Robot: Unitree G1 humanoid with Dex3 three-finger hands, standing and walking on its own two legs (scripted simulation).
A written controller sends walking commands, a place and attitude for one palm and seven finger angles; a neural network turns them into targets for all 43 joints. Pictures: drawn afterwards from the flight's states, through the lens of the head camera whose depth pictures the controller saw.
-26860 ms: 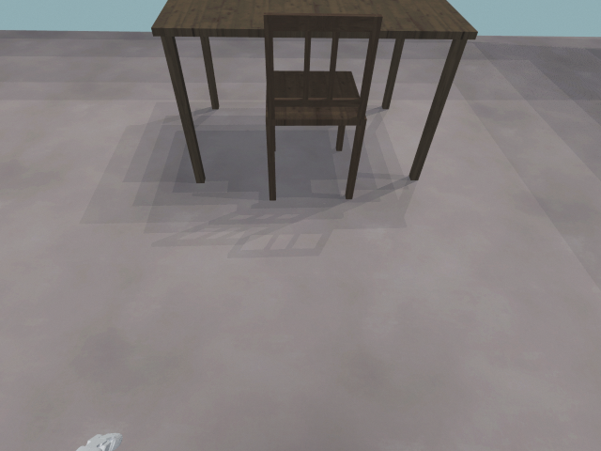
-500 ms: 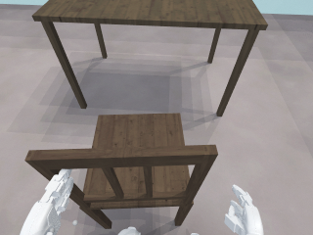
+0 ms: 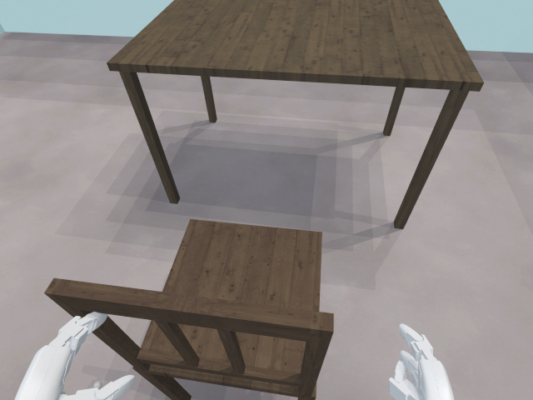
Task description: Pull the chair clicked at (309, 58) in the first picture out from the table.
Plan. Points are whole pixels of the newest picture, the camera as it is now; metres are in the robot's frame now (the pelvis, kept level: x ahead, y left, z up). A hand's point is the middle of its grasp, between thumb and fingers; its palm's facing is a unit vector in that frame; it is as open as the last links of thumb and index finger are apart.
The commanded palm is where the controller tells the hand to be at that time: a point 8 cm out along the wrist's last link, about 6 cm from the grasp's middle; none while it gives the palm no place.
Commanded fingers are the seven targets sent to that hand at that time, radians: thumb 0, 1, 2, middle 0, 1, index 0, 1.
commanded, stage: draw the hand back to the body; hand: left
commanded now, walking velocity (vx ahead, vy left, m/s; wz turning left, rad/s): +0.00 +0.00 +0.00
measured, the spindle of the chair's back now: (179, 341) +0.22 +0.19 -0.10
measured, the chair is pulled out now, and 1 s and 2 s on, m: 0.70 0.67 0.67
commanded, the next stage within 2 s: step back with the hand held close in 0.56 s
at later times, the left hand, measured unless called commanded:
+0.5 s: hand (30, 267) +0.18 +0.25 +0.21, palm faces +0.53 -0.66 -0.54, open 6.9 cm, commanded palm +0.13 +0.29 +0.19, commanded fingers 0.00 0.90 0.90 -0.20 -0.30 -0.20 -0.30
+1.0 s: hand (20, 289) +0.17 +0.28 +0.18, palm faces +0.36 -0.73 -0.58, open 7.4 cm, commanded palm +0.10 +0.31 +0.19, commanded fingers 0.00 0.90 0.90 -0.20 -0.30 -0.20 -0.30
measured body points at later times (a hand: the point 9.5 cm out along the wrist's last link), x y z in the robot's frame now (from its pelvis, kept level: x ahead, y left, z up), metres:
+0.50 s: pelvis +0.00 -0.02 +0.01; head -0.01 -0.07 +0.45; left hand +0.15 +0.28 +0.24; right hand +0.20 -0.22 -0.10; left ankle -0.02 +0.14 -0.73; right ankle -0.04 -0.11 -0.73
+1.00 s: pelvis -0.05 +0.02 +0.01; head -0.02 -0.01 +0.46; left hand +0.15 +0.31 +0.21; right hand +0.10 -0.24 -0.10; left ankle -0.03 +0.14 -0.73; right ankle -0.04 -0.11 -0.73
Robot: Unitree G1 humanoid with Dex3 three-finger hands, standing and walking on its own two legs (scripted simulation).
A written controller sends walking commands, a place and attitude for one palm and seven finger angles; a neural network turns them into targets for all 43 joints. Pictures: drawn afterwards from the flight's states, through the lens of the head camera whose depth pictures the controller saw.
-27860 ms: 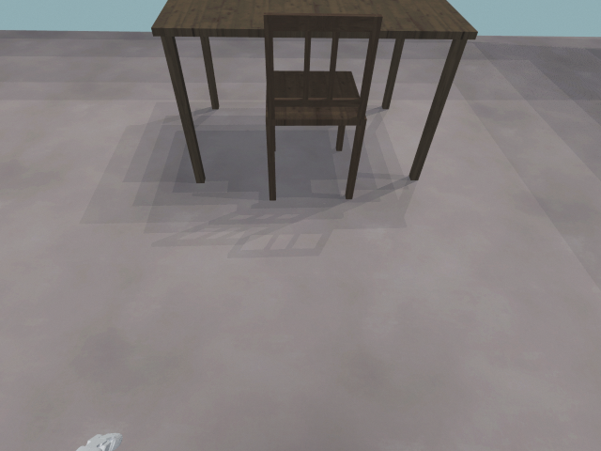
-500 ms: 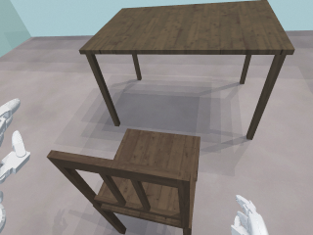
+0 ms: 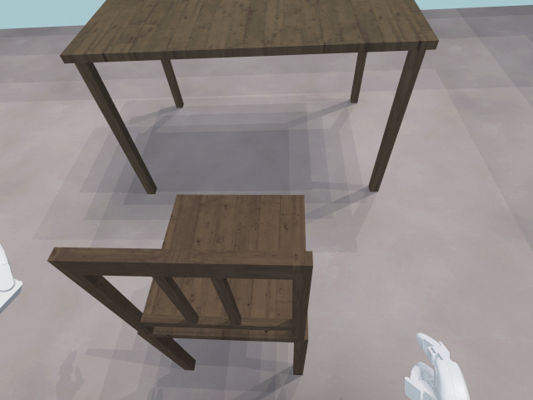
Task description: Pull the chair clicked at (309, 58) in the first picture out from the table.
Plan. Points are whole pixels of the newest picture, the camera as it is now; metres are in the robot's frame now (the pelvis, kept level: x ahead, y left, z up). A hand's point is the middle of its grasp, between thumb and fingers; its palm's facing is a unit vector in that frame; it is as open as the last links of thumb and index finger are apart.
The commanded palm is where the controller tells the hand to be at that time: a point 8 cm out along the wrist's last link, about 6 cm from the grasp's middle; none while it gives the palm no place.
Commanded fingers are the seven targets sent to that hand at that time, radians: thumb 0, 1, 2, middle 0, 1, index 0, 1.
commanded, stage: step back with the hand held close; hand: left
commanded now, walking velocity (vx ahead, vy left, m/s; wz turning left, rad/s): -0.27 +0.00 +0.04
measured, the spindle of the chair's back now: (178, 298) +0.30 +0.20 -0.12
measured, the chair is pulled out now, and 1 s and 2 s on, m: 0.67 0.67 0.67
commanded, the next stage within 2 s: stop stepping back and stand still in 1.06 s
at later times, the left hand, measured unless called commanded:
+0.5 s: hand out of the picture +0.14 +0.27 +0.15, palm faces +0.49 -0.76 -0.43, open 7.4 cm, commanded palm +0.08 +0.31 +0.18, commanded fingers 0.00 0.90 0.90 -0.20 -0.30 -0.20 -0.30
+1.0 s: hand out of the picture +0.07 +0.25 +0.15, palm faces +0.36 -0.76 -0.54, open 7.4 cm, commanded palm +0.01 +0.29 +0.18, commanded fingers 0.00 0.90 0.90 -0.20 -0.30 -0.20 -0.30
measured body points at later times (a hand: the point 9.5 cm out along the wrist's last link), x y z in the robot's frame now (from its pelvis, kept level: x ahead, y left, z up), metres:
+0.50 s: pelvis -0.06 +0.00 -0.01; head -0.04 +0.00 +0.44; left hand +0.11 +0.31 +0.18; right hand +0.13 -0.23 -0.10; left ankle -0.02 +0.12 -0.73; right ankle +0.02 -0.13 -0.74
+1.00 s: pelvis -0.13 -0.01 -0.01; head -0.09 -0.01 +0.44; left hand +0.05 +0.29 +0.18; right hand +0.05 -0.24 -0.10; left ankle -0.14 +0.12 -0.69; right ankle -0.08 -0.13 -0.74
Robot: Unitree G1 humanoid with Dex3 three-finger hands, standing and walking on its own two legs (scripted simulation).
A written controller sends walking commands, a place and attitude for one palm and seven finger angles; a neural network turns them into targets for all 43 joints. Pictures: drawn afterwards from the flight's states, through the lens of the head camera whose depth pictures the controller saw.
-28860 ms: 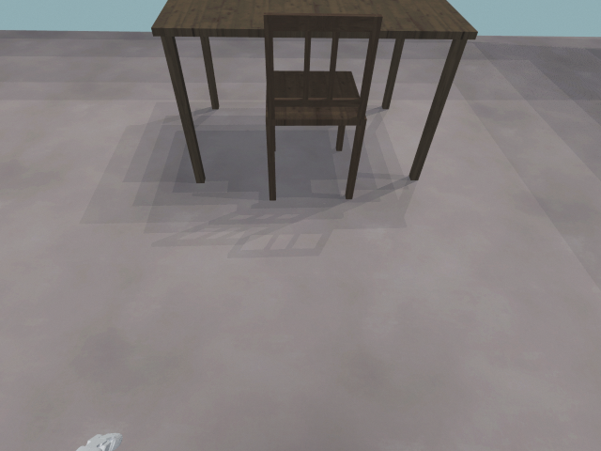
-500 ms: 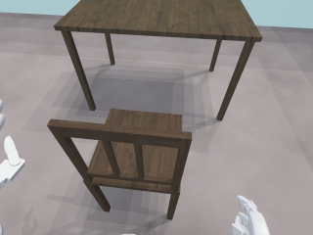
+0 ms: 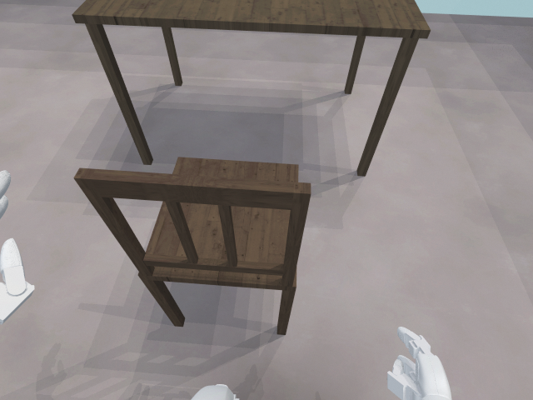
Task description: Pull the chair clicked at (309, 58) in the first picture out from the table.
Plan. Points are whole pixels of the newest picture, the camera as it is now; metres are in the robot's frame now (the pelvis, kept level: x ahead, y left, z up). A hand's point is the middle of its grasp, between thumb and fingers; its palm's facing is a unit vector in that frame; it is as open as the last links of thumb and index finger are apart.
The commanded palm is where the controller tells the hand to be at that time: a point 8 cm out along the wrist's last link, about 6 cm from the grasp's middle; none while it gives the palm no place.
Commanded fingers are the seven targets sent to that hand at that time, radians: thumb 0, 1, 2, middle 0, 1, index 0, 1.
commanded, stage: step back with the hand held close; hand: left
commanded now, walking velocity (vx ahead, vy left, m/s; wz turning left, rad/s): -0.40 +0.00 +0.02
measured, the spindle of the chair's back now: (183, 233) +0.43 +0.20 -0.11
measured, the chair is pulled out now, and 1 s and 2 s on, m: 0.67 0.67 0.67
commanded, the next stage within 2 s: stop stepping back and stand still in 0.06 s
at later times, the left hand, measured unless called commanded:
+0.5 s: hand out of the picture +0.08 +0.27 +0.16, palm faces +0.42 -0.77 -0.47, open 7.4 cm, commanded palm +0.03 +0.30 +0.18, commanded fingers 0.00 0.90 0.90 -0.20 -0.30 -0.20 -0.30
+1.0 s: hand out of the picture +0.05 +0.29 +0.16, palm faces +0.46 -0.76 -0.46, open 7.4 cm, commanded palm none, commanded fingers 0.00 0.90 0.90 -0.20 -0.30 -0.20 -0.30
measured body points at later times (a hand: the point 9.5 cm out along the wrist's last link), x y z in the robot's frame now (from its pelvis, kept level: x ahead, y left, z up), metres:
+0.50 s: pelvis -0.11 +0.00 +0.00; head -0.12 +0.01 +0.45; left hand +0.05 +0.31 +0.19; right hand +0.03 -0.23 -0.10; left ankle -0.09 +0.11 -0.71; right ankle -0.10 -0.14 -0.73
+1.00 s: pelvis -0.13 +0.01 +0.01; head -0.13 +0.01 +0.46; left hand +0.02 +0.32 +0.18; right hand +0.03 -0.21 -0.08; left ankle -0.10 +0.10 -0.73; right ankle -0.11 -0.13 -0.73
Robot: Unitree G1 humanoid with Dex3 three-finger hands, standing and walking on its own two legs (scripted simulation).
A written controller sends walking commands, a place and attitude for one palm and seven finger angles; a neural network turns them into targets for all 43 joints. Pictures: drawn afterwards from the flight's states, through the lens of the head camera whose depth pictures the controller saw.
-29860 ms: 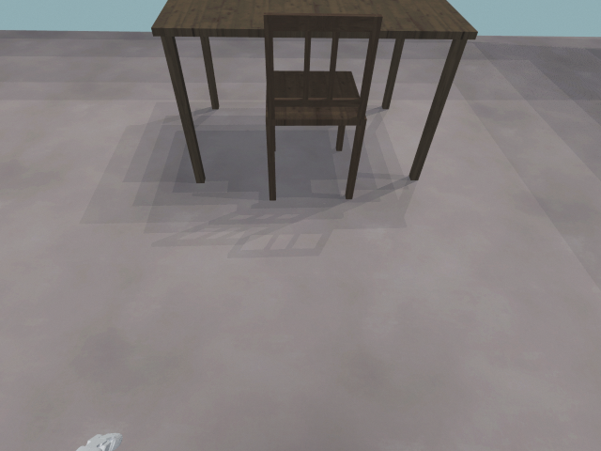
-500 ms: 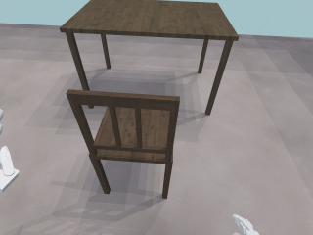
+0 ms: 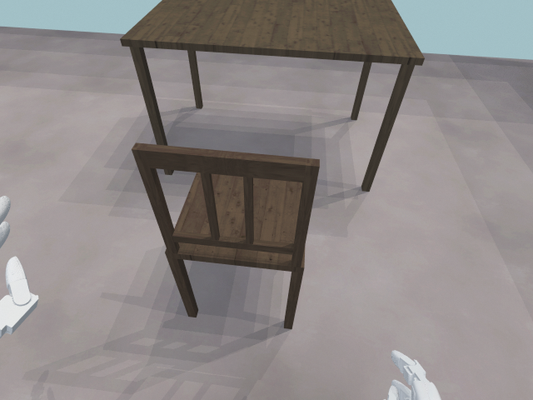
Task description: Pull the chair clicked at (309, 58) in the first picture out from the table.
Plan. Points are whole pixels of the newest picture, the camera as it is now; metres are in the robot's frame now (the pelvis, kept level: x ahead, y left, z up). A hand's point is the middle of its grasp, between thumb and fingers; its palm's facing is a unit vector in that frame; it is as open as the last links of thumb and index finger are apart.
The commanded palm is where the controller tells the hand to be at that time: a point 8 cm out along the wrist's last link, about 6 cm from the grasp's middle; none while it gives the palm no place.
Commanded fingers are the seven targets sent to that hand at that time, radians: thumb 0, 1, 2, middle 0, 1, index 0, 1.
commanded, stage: let the arm hang, fingers relaxed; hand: left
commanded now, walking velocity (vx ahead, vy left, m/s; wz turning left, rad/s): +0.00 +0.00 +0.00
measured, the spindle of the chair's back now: (211, 207) +0.57 +0.17 -0.12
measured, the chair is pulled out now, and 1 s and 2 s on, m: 0.67 0.67 0.67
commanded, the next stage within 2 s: look to check the result in 1.10 s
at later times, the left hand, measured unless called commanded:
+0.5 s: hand out of the picture -0.01 +0.17 -0.17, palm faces +0.03 -0.97 -0.22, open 7.1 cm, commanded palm none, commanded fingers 0.00 0.90 0.90 -0.20 -0.30 -0.20 -0.30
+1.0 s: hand out of the picture -0.01 +0.13 -0.18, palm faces +0.04 -0.98 -0.17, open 7.3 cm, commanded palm none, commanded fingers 0.00 0.90 0.90 -0.20 -0.30 -0.20 -0.30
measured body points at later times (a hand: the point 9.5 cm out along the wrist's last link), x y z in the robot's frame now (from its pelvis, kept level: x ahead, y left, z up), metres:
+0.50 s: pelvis +0.00 -0.03 +0.00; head +0.02 -0.02 +0.44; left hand -0.01 +0.22 -0.16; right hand +0.00 -0.26 -0.15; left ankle +0.03 +0.09 -0.74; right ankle +0.01 -0.13 -0.74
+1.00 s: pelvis +0.00 -0.03 +0.00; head +0.01 -0.04 +0.45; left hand -0.01 +0.18 -0.16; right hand -0.02 -0.24 -0.16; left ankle +0.03 +0.09 -0.74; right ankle +0.01 -0.13 -0.74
